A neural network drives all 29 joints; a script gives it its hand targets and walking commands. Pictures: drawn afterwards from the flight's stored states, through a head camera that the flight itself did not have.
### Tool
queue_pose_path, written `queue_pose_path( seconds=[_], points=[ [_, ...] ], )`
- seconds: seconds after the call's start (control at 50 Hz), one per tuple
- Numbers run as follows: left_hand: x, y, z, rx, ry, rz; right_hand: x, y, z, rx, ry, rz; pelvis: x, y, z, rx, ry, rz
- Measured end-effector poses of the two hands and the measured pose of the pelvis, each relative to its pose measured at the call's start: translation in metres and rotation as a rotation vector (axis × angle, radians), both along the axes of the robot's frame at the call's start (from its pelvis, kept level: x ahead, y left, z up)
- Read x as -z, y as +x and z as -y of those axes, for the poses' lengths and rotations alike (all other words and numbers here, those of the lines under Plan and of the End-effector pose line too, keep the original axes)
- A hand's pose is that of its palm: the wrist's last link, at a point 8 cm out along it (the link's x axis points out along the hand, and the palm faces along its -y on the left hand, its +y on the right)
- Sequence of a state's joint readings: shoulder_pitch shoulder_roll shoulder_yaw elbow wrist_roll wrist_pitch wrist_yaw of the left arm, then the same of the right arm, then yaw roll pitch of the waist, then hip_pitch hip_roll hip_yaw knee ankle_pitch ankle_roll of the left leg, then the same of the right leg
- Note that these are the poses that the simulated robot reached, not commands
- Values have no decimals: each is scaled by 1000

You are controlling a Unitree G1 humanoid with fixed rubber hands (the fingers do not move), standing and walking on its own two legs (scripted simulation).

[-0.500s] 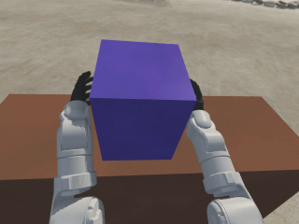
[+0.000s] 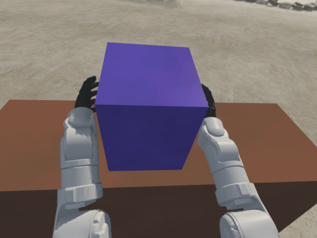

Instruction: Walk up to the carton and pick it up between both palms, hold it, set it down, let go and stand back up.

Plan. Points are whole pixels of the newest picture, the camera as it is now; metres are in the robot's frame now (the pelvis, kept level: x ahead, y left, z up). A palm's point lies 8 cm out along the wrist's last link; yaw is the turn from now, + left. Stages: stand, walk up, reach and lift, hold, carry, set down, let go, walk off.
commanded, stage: hold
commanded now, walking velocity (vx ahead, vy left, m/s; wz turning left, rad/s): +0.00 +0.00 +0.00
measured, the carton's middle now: (147, 111) +0.39 +0.01 +0.17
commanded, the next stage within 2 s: none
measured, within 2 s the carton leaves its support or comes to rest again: neither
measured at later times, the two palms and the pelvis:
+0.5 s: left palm (85, 109) +0.36 +0.15 +0.20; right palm (207, 116) +0.36 -0.14 +0.18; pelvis +0.00 +0.00 +0.00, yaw +0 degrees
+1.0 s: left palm (86, 109) +0.36 +0.15 +0.20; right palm (207, 116) +0.36 -0.14 +0.18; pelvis +0.00 +0.00 +0.00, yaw +0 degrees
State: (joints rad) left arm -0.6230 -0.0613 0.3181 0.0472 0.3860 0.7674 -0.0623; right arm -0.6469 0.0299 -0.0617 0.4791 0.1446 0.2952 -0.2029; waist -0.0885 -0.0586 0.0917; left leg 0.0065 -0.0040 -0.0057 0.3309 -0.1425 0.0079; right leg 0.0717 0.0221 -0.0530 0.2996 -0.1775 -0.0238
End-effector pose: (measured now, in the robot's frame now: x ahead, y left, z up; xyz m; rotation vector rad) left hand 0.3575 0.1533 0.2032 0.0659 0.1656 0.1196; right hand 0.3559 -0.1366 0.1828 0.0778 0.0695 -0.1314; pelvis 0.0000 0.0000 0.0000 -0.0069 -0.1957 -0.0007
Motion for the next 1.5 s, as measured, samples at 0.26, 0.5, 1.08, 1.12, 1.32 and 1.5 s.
queue_pose_path(
  seconds=[0.26, 0.5, 1.08, 1.12, 1.32, 1.5],
  points=[
    [-2, 2, 3, 4, 4, -2, 0, 1, 2, 4, 6, -2, 0, -1, 1, 1, 1, -5],
    [0, 1, 2, 1, 0, -1, -1, 1, 2, -1, 1, -1, 0, 0, 3, -1, 1, -1],
    [1, 2, 3, 4, 3, -6, 1, 1, 3, 3, 9, -8, 0, 1, 1, -1, 1, -9],
    [-1, 1, 3, 3, 2, 0, 0, 1, 3, 3, 10, -1, 0, 1, 1, -2, 1, -9],
    [0, 0, 0, 1, -6, 1, -2, 0, 1, 0, 2, -1, 0, 1, 1, 0, 0, -6],
    [-1, 0, 1, 4, 2, 1, -1, -1, 1, 5, 5, -1, 0, 0, 0, -2, 1, -7]
  ],
)
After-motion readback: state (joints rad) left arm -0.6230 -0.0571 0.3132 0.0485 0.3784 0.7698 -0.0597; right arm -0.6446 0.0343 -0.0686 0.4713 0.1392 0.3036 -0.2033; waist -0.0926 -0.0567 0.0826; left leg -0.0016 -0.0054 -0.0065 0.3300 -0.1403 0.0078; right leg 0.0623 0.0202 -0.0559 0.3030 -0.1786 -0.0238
